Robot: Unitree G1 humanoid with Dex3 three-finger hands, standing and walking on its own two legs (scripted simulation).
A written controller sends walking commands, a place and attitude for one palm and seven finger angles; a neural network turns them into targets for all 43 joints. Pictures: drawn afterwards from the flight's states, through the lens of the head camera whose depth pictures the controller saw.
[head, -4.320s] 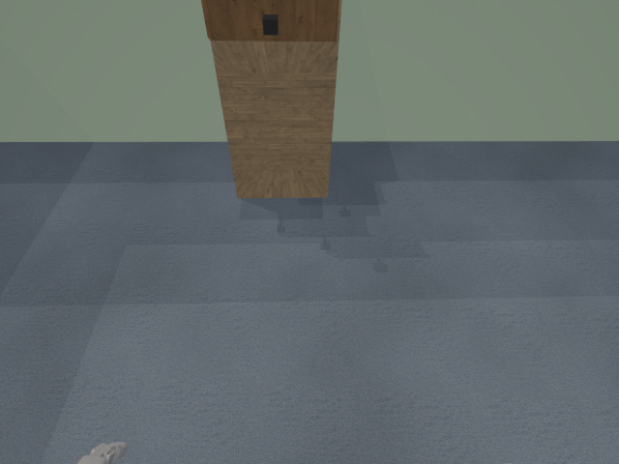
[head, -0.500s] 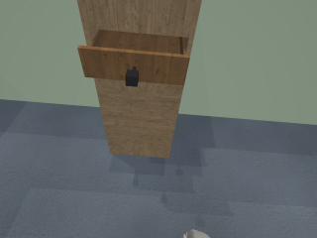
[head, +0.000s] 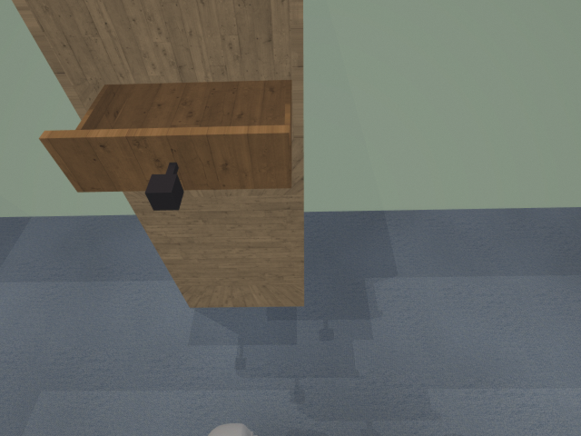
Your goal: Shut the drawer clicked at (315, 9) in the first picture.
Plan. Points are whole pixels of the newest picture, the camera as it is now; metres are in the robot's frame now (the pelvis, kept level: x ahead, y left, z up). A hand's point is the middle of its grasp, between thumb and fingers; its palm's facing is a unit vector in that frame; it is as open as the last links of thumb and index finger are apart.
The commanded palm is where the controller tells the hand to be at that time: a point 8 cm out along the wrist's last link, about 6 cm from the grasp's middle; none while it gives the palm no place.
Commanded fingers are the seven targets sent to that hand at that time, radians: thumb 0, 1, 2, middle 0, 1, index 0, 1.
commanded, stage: come to a stop and stand still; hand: left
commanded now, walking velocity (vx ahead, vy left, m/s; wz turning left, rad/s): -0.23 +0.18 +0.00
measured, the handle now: (168, 182) +0.46 +0.22 +0.08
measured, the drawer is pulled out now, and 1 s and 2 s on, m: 0.15 0.15 0.15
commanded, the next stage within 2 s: look again from close up in 1.16 s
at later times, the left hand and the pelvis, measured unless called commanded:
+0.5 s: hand out of the picture -0.01 +0.26 -0.18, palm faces +0.07 -0.98 -0.21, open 7.4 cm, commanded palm none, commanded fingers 0.00 0.90 0.90 -0.20 -0.30 -0.20 -0.30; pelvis -0.02 +0.07 +0.01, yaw +0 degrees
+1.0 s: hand out of the picture -0.05 +0.20 -0.17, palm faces +0.01 -0.98 -0.20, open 7.3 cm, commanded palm none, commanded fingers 0.00 0.90 0.90 -0.20 -0.30 -0.20 -0.30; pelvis -0.06 +0.03 +0.00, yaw -1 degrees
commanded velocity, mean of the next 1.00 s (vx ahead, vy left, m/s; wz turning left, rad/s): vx -0.02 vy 0.00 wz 0.00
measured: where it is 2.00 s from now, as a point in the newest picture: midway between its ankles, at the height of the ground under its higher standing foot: outside the picture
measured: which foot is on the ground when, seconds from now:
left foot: up 0.00-0.28, down 0.30-1.00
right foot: down 0.00-0.32, up 0.34-0.60, down 0.62-1.00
